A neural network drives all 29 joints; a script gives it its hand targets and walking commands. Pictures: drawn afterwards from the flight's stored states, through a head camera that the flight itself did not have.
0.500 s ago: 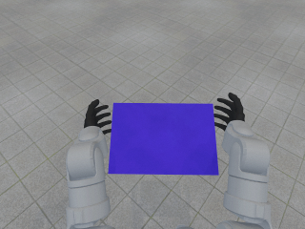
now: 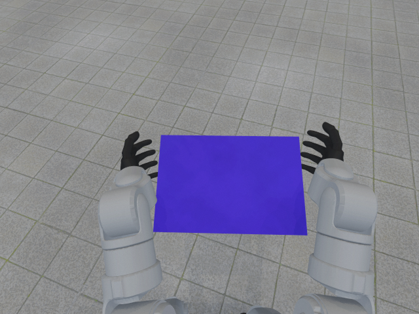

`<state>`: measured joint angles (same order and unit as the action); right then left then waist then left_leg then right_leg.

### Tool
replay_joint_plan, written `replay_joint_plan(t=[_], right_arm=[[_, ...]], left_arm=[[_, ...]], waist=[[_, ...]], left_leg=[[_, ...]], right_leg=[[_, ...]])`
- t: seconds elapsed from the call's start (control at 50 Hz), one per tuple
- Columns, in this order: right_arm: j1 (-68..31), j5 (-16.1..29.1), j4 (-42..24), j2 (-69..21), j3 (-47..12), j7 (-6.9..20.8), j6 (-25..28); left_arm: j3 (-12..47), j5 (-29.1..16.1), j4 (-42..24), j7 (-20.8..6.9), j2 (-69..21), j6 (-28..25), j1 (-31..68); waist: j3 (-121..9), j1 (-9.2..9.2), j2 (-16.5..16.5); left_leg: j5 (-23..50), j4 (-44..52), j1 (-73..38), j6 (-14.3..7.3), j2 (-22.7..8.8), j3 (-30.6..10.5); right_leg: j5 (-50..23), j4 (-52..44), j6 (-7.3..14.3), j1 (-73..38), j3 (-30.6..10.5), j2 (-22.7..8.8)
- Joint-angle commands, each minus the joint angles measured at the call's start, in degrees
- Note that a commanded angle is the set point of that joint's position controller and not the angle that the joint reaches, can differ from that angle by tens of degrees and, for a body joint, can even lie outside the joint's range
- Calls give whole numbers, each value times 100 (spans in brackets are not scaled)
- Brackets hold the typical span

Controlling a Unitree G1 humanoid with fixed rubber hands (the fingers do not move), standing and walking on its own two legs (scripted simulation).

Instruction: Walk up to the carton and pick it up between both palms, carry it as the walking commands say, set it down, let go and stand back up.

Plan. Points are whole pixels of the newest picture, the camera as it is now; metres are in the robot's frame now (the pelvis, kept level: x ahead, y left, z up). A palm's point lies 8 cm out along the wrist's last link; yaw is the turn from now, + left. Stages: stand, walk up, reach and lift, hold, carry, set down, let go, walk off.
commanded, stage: carry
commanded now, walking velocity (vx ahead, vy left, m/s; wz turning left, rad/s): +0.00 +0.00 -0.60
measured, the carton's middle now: (227, 188) +0.35 -0.03 +0.00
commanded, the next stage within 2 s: none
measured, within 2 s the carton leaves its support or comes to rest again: neither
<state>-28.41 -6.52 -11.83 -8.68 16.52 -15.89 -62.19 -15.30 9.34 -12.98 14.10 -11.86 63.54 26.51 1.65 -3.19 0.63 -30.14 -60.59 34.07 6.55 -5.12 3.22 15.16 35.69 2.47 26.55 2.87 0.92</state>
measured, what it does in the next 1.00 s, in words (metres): walks backwards, turning right: left foot, then right foot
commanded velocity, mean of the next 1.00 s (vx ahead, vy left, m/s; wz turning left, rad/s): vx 0.00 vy -0.08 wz -0.10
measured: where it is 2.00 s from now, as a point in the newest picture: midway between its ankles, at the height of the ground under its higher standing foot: outside the picture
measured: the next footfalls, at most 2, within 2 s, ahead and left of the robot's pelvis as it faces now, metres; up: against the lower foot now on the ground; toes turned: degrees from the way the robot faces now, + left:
left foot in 0.16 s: +0.03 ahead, +0.12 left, +0.00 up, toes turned +1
right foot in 0.58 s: -0.08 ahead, -0.13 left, +0.00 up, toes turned -30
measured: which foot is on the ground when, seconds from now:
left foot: up 0.00-0.14, down 0.16-0.58, up 0.60-0.84, down 0.86-1.00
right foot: down 0.00-0.18, up 0.20-0.56, down 0.58-1.00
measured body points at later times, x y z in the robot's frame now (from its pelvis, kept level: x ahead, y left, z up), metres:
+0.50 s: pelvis -0.06 +0.01 +0.01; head -0.03 +0.03 +0.46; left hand +0.32 +0.08 +0.12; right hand +0.22 -0.24 +0.13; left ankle -0.01 +0.12 -0.72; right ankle -0.10 -0.12 -0.68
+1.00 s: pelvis -0.13 -0.05 +0.00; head -0.14 -0.04 +0.45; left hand +0.19 +0.01 +0.09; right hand +0.08 -0.31 +0.10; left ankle -0.06 +0.08 -0.72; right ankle -0.11 -0.12 -0.72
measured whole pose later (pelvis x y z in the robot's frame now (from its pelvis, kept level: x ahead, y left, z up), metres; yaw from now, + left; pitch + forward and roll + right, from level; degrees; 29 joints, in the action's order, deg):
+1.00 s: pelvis -0.13 -0.05 +0.00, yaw -21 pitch +3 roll +0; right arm -11.7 -6.8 -18.2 -8.1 8.9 -10.1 -65.7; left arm -8.2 7.1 -20.8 9.9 -7.7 67.1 9.2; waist -6.0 0.3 -1.5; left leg -17.3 -36.4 22.1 2.9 -5.2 2.4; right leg 14.3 33.9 4.3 23.1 10.9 1.4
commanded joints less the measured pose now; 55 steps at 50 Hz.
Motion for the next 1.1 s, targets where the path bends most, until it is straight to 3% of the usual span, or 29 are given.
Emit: replay_joint_plan(t=[0.0, 0.1, 0.12, 0.14, 0.16, 0.18, 0.2, 0.24, 0.3, 0.46, 0.52, 0.54, 0.56, 0.58, 0.6, 0.64, 0.68, 0.72, 0.78, 0.82, 0.84, 0.86, 0.88, 0.9, 0.96, 1.0, 1.02, 1.04, 1.08], right_arm=[[-3361, 2574, 103, -5734, -4785, 1887, -198], [-2830, 2305, 203, -5514, -4566, 1853, -234], [-2649, 2246, 228, -5493, -4498, 1850, -242], [-2380, 2178, 262, -5461, -4399, 1852, -266], [-2285, 2088, 326, -5291, -4251, 1842, -277], [-2003, 1937, 390, -5236, -4177, 1851, -244], [-2377, 1982, 301, -5141, -4207, 1848, -197], [-2320, 1879, 303, -5126, -4084, 1862, -160], [-2468, 1799, 162, -5041, -3946, 1864, -103], [-2640, 1894, 358, -4744, -3967, 1854, -280], [-2779, 1976, 322, -4826, -4085, 1834, -297], [-2808, 1988, 352, -4836, -4121, 1827, -283], [-2916, 2012, 339, -4843, -4169, 1819, -257], [-3160, 2073, 215, -4965, -4349, 1840, -268], [-3576, 2235, 165, -5085, -4519, 1875, -246], [-3387, 2486, 168, -5458, -4768, 1969, -249], [-3434, 2742, 121, -5718, -4924, 2108, -196], [-2996, 2855, 51, -5894, -4932, 2189, -222], [-2348, 2799, -133, -5779, -4900, 2232, -355], [-1860, 2644, -352, -5641, -4881, 2241, -430], [-1831, 2548, -524, -5528, -4862, 2236, -441], [-1550, 2438, -663, -5367, -4807, 2230, -458], [-1595, 2409, -575, -5352, -4737, 2215, -412], [-1095, 2391, -679, -5476, -4760, 2236, -454], [-2, 2199, -896, -5496, -4697, 2238, -574], [125, 2068, -1077, -5350, -4697, 2196, -650], [34, 2077, -1255, -5236, -4737, 2178, -687], [-105, 2147, -1439, -5202, -4813, 2175, -711], [-209, 2259, -1614, -5209, -4938, 2203, -744]], left_arm=[[4024, -2206, -307, -1451, -4594, -15, 3302], [4287, -2310, -287, -1509, -4554, 53, 3118], [4359, -2354, -295, -1521, -4582, 70, 3143], [4424, -2405, -267, -1535, -4599, 115, 3100], [4497, -2440, -180, -1541, -4604, 159, 3149], [4571, -2501, -307, -1606, -4735, 201, 3021], [4684, -2625, -290, -1578, -4640, 126, 3652], [4800, -2793, -152, -1667, -4833, 110, 3761], [4830, -2809, -174, -1672, -4929, 98, 3791], [4313, -2548, 641, -1565, -4725, 251, 3201], [4139, -2547, 792, -1598, -4722, 276, 3121], [4094, -2545, 868, -1612, -4705, 264, 3073], [4054, -2540, 916, -1634, -4710, 232, 3101], [4018, -2482, 891, -1627, -4652, 164, 3249], [4041, -2514, 802, -1604, -4687, 80, 3466], [3987, -2347, 549, -1591, -4818, 54, 2905], [3948, -2162, 190, -1570, -4875, -38, 2862], [4005, -2089, -327, -1549, -4926, -82, 2713], [4032, -1977, -377, -1578, -5127, 3, 1987], [4124, -2005, -219, -1652, -5263, 102, 1476], [4195, -2042, -83, -1696, -5290, 146, 1292], [4277, -2100, -152, -1741, -5291, 221, 977], [4473, -2260, -433, -1769, -5226, 236, 1479], [4634, -2346, -683, -1809, -5343, 285, 1230], [4917, -2554, -1269, -1901, -5254, 423, 750], [4983, -2592, -1362, -1931, -5121, 490, 834], [4980, -2609, -1385, -1938, -5136, 517, 805], [4976, -2625, -1451, -1948, -5168, 536, 740], [4942, -2611, -1531, -1957, -5121, 572, 621]], waist=[[-3213, 471, -903], [-3186, 497, -1039], [-3195, 409, -977], [-3147, 282, -850], [-2958, 230, 152], [-2703, 244, 2151], [-2627, 271, 1447], [-2311, 281, 502], [-2219, 310, 899], [-2326, 225, 1285], [-2515, 245, 1253], [-2632, 288, 993], [-2641, 314, 528], [-2637, 374, -1270], [-2790, 393, -1949], [-2934, 391, -1112], [-2810, 395, -973], [-2946, 398, -892], [-2920, 384, -814], [-2815, 264, -717], [-2778, 247, -675], [-2724, 275, 212], [-2584, 263, 1199], [-2471, 266, 1410], [-2188, 313, 777], [-2109, 276, -452], [-2043, 293, -803], [-2054, 333, -823], [-1883, 320, -561]], left_leg=[[69, 311, 250, -38, 139, -42], [277, 1758, -876, -212, 391, 111], [730, 2552, -1555, -273, 355, 233], [1492, 3394, -2588, -379, 29, 162], [2552, 3937, -3661, -627, -1000, -755], [4819, 3695, -3769, -1469, -2631, -2200], [5527, 3477, -3649, -1618, -2576, -1794], [4181, 3743, -3068, -1418, -1932, -906], [3836, 3693, -3069, -1115, -1412, 4], [4593, 3161, -3165, -1193, -1723, 434], [4316, 2624, -3142, -915, -1784, 664], [4045, 2257, -2826, -645, -1678, 883], [3110, 1835, -2036, -370, -1483, 867], [179, 900, -221, 27, -894, 975], [-1052, 93, 497, 171, -429, 561], [-527, -434, 414, 46, -398, 15], [29, -215, 132, -53, -295, 73], [151, 310, -245, -132, -134, 166], [406, 1395, -982, -345, 50, 236], [1377, 2945, -1691, -445, 123, 339], [2056, 3316, -2316, -553, -191, -2], [3193, 3463, -2625, -871, -1036, -1176], [3835, 3541, -2414, -1267, -1488, -1873], [3960, 3576, -2291, -1343, -1559, -1833], [2842, 3151, -1412, -880, -834, -895], [1105, 2274, -702, -609, -112, -139], [408, 1681, -517, -555, 127, 123], [-87, 906, -539, -585, 156, 175], [73, 699, -723, -662, 36, 263]], right_leg=[[-4775, -386, 773, -2916, -1382, -1546], [-4606, -347, 622, -2261, -1551, -1371], [-4280, -173, 443, -1872, -1357, -1182], [-3449, 84, 150, -992, -1125, -980], [-1457, 799, -144, 300, -731, -601], [1684, 2152, -476, 1634, 44, 48], [1832, 3163, -457, 1637, -242, -330], [1160, 3748, -504, 1468, -362, -445], [724, 3238, -636, 1252, -31, -373], [984, 1215, -584, 625, 637, -281], [441, -177, -483, 18, 830, -146], [-408, -1035, -446, -666, 755, -253], [-1006, -1470, -348, -1537, 128, -689], [-4255, -991, 293, -2601, -1667, -2035], [-5786, -595, 822, -3001, -2218, -2337], [-5047, -403, 805, -2885, -1061, -1896], [-4159, -451, 713, -2556, -461, -1544], [-3667, -464, 724, -2445, -255, -1456], [-2858, -674, 753, -2070, -248, -1425], [-2582, -528, 517, -1907, -24, -1180], [-2196, -533, 311, -1427, 6, -1047], [-1406, -156, 24, -851, 118, -689], [-116, -7, -71, -610, 45, -374], [489, 169, -82, -563, 19, -283], [-320, -595, -59, -1272, 13, -508], [-853, -1419, 169, -1638, -893, -1467], [-818, -1798, 307, -1577, -1184, -1889], [-710, -1962, 429, -1424, -1188, -2090], [-96, -2053, 439, -1062, -550, -1932]])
